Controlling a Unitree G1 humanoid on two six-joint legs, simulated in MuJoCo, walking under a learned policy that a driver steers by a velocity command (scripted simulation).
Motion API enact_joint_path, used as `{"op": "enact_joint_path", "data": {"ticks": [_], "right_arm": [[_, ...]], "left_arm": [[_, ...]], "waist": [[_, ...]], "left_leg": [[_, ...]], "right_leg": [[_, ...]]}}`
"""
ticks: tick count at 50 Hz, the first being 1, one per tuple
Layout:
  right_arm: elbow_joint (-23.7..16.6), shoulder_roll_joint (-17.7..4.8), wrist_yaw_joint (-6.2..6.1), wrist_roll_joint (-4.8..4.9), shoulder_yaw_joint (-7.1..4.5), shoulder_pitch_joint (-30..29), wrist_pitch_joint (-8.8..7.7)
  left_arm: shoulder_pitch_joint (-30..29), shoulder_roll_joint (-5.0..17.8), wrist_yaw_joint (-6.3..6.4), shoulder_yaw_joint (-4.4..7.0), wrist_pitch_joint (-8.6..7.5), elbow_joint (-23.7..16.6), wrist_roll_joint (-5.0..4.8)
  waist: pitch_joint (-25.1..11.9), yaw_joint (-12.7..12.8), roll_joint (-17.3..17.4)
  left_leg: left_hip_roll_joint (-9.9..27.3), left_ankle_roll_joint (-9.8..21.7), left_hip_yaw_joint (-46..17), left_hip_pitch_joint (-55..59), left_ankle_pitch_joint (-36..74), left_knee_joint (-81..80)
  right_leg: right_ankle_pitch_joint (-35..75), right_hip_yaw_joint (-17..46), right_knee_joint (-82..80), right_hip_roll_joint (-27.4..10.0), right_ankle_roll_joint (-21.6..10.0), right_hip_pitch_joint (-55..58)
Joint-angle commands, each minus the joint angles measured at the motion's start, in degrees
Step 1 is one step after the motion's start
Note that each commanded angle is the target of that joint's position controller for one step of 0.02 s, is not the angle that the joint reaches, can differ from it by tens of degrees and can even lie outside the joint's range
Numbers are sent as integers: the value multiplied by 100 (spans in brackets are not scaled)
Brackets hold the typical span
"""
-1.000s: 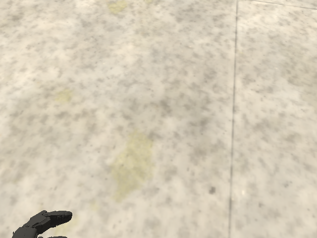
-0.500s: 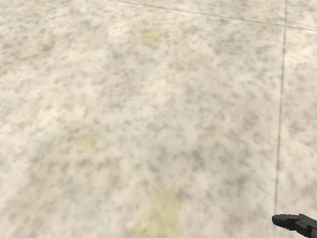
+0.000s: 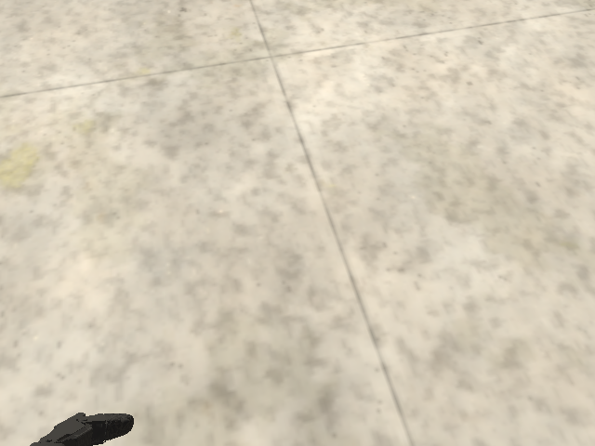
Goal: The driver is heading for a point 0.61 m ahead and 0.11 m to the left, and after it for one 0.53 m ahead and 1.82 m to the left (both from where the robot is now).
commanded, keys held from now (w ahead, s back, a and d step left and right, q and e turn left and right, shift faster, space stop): w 0.02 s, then w+q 0.98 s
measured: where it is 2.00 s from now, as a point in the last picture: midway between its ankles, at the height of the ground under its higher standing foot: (171, 285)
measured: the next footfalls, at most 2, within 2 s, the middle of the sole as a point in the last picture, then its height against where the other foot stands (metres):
right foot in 0.08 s outside the picture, level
left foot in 0.62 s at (224, 439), level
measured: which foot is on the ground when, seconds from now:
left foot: down 0.00-0.08, up 0.10-0.60, down 0.62-1.00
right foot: up 0.00-0.06, down 0.08-0.64, up 0.66-1.00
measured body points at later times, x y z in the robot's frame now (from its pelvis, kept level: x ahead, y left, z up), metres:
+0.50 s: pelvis +0.27 -0.02 +0.00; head +0.29 -0.01 +0.45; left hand +0.28 +0.27 -0.12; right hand +0.47 -0.25 -0.10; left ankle +0.43 +0.15 -0.69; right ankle +0.18 -0.13 -0.73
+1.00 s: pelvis +0.54 +0.07 +0.01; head +0.57 +0.10 +0.46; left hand +0.65 +0.39 -0.07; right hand +0.72 -0.17 -0.09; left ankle +0.45 +0.13 -0.73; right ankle +0.78 -0.01 -0.69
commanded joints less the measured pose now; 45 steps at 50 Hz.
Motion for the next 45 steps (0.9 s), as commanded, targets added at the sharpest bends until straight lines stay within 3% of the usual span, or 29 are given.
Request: {"op": "enact_joint_path", "data": {"ticks": [1, 2, 3, 4, 5, 6, 7, 8, 9, 10, 11, 13, 15, 20, 25, 26, 28, 29, 30, 31, 32, 33, 34, 35, 36, 37, 38, 41, 45], "right_arm": [[-214, -1133, -6, 100, -252, -88, 12], [-164, -1205, -13, 124, -257, -62, 47], [-129, -1163, -28, 133, -211, -93, 82], [-166, -942, -41, 51, -96, -44, 54], [-402, -193, 45, -94, 180, 533, -38], [-241, -572, 77, 62, 98, 275, -159], [-476, -932, 100, 273, -34, -314, -188], [-555, -812, 78, 262, -1, -544, -195], [-527, -737, 48, 136, -7, -608, -164], [-442, -709, 35, 93, -39, -419, -72], [-353, -592, 33, 102, -28, -203, 24], [-301, -362, 10, 102, -2, -112, 167], [-393, -293, -17, 88, -3, -375, 218], [-613, -119, 121, 33, 60, -1107, 148], [-1046, -94, 288, 28, 104, -1869, 149], [-1127, -123, 321, 28, 93, -1920, 153], [-1216, -265, 359, 31, 16, -1745, 180], [-1182, -403, 353, 39, -66, -1390, 204], [-1031, -630, 319, 57, -208, -662, 219], [-801, -1013, 226, 67, -411, 286, 258], [-759, -1676, 116, 101, -558, 519, 281], [-994, -1561, 164, 51, -462, 499, 174], [-966, -1125, 193, 10, -343, 386, 100], [-968, -952, 189, 32, -294, 119, 55], [-1027, -778, 176, 43, -242, -282, 49], [-1126, -587, 150, -4, -174, -554, 47], [-1212, -551, 127, -53, -153, -673, 51], [-1196, -712, 31, -26, -200, -597, 26], [-1092, -816, -91, 27, -230, -308, 89]], "left_arm": [[-372, 370, -53, 96, -101, -582, 30], [-56, 519, -36, 177, -97, -526, 67], [748, 744, 3, 317, -89, -306, 69], [1636, 1090, 98, 470, -48, -77, 74], [2007, 1741, 176, 556, -54, -14, 147], [2142, 1313, 174, 431, -93, -97, 154], [1865, 1080, 143, 327, -149, -4, 181], [1553, 934, 140, 285, -191, 72, 146], [1227, 723, 124, 230, -229, 120, 143], [975, 534, 114, 181, -285, 110, 169], [840, 487, 108, 185, -343, 132, 191], [729, 483, 116, 212, -472, 261, 193], [738, 529, 165, 246, -524, 406, 241], [869, 678, 277, 294, -500, 646, 215], [1282, 882, 324, 390, -328, 960, 80], [1293, 929, 334, 409, -278, 996, 51], [1190, 1090, 374, 452, -187, 996, 23], [1131, 1168, 400, 469, -136, 980, 8], [1033, 1184, 419, 459, -87, 957, -14], [1054, 1075, 446, 397, -104, 916, 9], [1490, 339, 398, 176, -209, 643, 231], [1369, 333, 323, 79, -446, 548, 144], [690, 775, 247, 192, -588, 397, -92], [488, 754, 241, 167, -672, 321, -110], [473, 728, 289, 180, -698, 386, 37], [539, 792, 315, 230, -655, 427, 141], [637, 793, 304, 249, -580, 437, 168], [618, 567, 314, 198, -419, 413, 229], [-267, 336, 291, 89, -419, 191, 201]], "waist": [[162, 329, 599], [-101, 587, 665], [-551, 1092, 598], [-1103, 1503, 413], [-2038, 1176, -1048], [-2752, 1458, -667], [-1768, 1458, -426], [-1140, 1227, -307], [-756, 1006, -203], [-597, 779, -314], [-559, 640, -367], [-359, 507, -205], [-112, 520, -113], [161, 764, -30], [432, 1036, 61], [417, 1010, 25], [135, 805, -155], [-153, 579, -258], [-556, 143, -217], [-1063, -321, 36], [-1467, 98, 1513], [-2406, 84, 1334], [-1828, -143, 806], [-1173, 32, 585], [-771, 303, 251], [-588, 506, 329], [-548, 639, 465], [-435, 707, 447], [-231, 384, 649]], "left_leg": [[1656, 919, -554, -15, 3896, 47], [1627, 865, -483, -12, 4873, 601], [1457, 738, -286, -319, 5381, 1566], [1227, 537, -213, -1445, 4378, 2904], [284, 136, -331, -3814, 28, 5318], [-25, 166, -1610, -4167, -1550, 6228], [213, 217, -1739, -4632, -1247, 6396], [484, 241, -1619, -4626, -770, 6018], [656, 203, -1567, -4467, -411, 5638], [795, 174, -1626, -4079, -87, 5437], [817, 125, -1638, -3765, 145, 5385], [811, 28, -1672, -3723, 420, 5217], [796, -40, -1798, -4065, 894, 4822], [658, 11, -1493, -4107, 2326, 3157], [571, 286, -1134, -4447, 1969, 2319], [516, 367, -1037, -4441, 1712, 2243], [199, 580, -700, -3919, 1134, 2212], [-35, 711, -521, -3383, 843, 2257], [-301, 889, -418, -2381, 893, 2051], [-317, 1132, -800, -753, 1147, 1780], [1142, 2007, -3574, 1193, 677, 1529], [1912, 2696, -6083, 1989, -116, 518], [1783, 2315, -5393, 1697, -35, 254], [1548, 2086, -4579, 910, 339, 261], [1296, 1887, -3970, 84, 915, 258], [1098, 1795, -3552, -521, 1496, 157], [995, 1793, -3396, -895, 1816, 35], [804, 1821, -2888, -1509, 2531, -113], [437, 1478, -2523, -1805, 1975, -57]], "right_leg": [[-537, -275, -387, 297, -303, 403], [-718, -397, -539, 500, -430, 1056], [-383, -505, -912, 709, -601, 2300], [-60, 10, -765, 352, -782, 4009], [-775, 2903, -993, -1501, -1729, 6141], [-854, 4179, -1756, -1982, -1931, 6080], [-521, 3115, -1853, -1752, -1607, 5377], [-122, 2265, -1929, -1470, -1395, 4586], [152, 1731, -2100, -1229, -1253, 3923], [293, 1310, -2340, -1050, -1154, 3416], [243, 1110, -2586, -1013, -1154, 3086], [451, 698, -2940, -1020, -1191, 2751], [567, 285, -3121, -988, -1124, 2732], [652, -637, -3282, -820, -866, 3005], [1015, -951, -2997, -1151, -767, 3966], [1365, -1003, -2824, -1204, -721, 4156], [3140, -1163, -2161, -1210, -587, 4363], [4072, -1233, -1540, -1168, -507, 4376], [4429, -1367, -509, -1009, -364, 4113], [3545, -1424, 951, -762, -123, 3144], [-1009, -1297, 3114, 133, 297, 652], [-3247, 170, 4146, 835, 324, -417], [-2794, 565, 4200, 475, 188, -983], [-2274, 491, 3750, 223, 76, -1001], [-1911, 454, 3220, -5, 84, -703], [-1652, 463, 2849, -142, 122, -288], [-1497, 465, 2694, -181, 182, 14], [-1109, 282, 1992, -120, 454, 200], [313, 227, 213, 170, 617, 397]]}}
